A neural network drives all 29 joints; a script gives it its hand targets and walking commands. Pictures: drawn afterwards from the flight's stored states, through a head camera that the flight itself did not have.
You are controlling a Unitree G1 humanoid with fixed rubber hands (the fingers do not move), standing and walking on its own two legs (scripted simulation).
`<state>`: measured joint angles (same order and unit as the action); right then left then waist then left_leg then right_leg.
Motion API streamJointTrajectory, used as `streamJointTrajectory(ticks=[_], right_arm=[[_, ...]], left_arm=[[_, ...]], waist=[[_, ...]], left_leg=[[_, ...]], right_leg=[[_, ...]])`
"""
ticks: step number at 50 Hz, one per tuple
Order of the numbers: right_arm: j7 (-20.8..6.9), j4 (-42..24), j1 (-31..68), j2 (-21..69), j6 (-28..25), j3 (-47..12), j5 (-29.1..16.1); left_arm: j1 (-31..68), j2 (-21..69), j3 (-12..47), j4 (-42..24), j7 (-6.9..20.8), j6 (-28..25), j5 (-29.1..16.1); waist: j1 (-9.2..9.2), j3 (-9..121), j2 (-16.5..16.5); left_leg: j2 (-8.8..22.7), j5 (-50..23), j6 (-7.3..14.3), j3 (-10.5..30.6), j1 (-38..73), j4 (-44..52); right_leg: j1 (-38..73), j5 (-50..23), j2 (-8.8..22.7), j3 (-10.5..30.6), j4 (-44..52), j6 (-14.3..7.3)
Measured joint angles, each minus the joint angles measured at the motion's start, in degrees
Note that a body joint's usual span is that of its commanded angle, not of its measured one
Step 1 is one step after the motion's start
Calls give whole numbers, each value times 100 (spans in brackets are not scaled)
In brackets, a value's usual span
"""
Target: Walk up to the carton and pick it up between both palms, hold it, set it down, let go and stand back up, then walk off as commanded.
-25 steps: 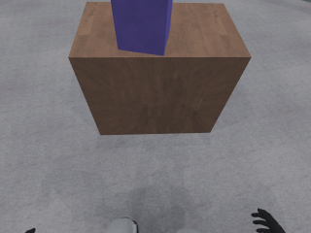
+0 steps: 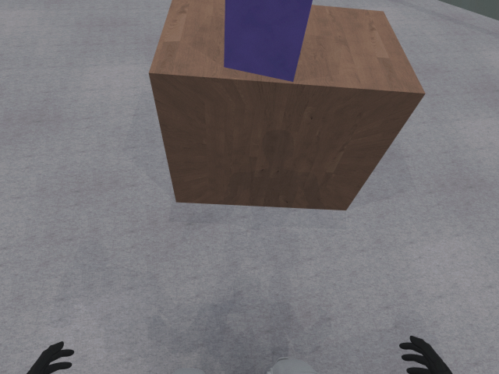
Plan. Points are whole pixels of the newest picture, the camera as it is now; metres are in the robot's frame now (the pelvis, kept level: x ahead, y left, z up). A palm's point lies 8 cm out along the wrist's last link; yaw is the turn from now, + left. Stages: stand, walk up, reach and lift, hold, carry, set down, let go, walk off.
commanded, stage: walk off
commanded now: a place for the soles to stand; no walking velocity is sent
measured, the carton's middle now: (270, 14) +0.98 -0.06 +0.05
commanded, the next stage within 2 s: stand in 1.06 s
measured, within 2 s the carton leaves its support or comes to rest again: neither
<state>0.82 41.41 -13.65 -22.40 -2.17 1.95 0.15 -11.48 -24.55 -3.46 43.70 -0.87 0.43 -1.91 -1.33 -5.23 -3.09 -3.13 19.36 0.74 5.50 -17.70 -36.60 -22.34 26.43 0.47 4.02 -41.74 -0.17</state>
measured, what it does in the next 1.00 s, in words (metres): stands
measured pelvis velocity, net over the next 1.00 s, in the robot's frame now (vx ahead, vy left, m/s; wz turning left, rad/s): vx -0.02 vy -0.02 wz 0.01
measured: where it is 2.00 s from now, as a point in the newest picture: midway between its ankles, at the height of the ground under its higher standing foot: outside the picture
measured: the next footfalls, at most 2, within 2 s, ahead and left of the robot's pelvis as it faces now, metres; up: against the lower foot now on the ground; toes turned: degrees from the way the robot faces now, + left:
none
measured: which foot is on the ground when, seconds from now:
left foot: down 0.00-1.00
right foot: down 0.00-1.00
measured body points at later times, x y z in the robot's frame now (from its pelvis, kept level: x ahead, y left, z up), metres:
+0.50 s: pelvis -0.03 -0.02 +0.01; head +0.00 -0.02 +0.46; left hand +0.07 +0.31 -0.09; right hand +0.08 -0.33 -0.10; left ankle +0.00 +0.12 -0.72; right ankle +0.03 -0.14 -0.72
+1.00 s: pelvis -0.02 -0.02 +0.01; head +0.01 -0.02 +0.46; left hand +0.08 +0.31 -0.09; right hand +0.10 -0.33 -0.09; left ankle +0.00 +0.12 -0.72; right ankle +0.03 -0.14 -0.72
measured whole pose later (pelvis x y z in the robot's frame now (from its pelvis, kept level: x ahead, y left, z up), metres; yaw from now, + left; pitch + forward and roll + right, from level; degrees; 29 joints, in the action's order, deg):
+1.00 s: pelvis -0.02 -0.02 +0.01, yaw +0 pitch +1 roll +1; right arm 0.5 44.3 -13.6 -22.4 -3.0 1.7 0.1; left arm -11.4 -24.5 -2.5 48.8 1.3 -0.8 -1.9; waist -0.3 -1.5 -0.6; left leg -2.5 14.2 -0.9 6.2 -16.4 -29.4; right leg -20.3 11.9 0.2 3.7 -31.0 0.2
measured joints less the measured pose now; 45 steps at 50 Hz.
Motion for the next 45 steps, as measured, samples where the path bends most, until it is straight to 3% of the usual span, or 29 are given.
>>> streamJointTrajectory(ticks=[2,4,12,20,45], right_arm=[[4,3,4,1,0,3,0],[4,2,5,-1,10,3,0],[-32,46,4,-2,12,-13,0],[-48,170,4,-2,-24,-13,0],[-36,288,5,-1,-80,-20,0]], left_arm=[[3,1,12,79,20,-11,0],[5,2,20,116,31,-36,0],[5,3,13,215,181,-72,0],[4,4,50,395,233,-79,1],[5,3,95,513,216,-120,1]], waist=[[1,-11,31],[41,-7,137],[153,11,285],[149,42,265],[111,344,245]], left_leg=[[3,58,-22,-43,5,-132],[32,68,-45,-9,4,-202],[38,-153,-49,17,30,125],[40,-352,-65,59,64,453],[61,-496,-168,66,127,716]], right_leg=[[170,-827,-4,-3,463,14],[196,-1183,-31,-32,487,96],[195,-1187,-30,-34,707,71],[196,-1517,-30,-35,962,42],[199,-1432,-28,-34,1070,42]])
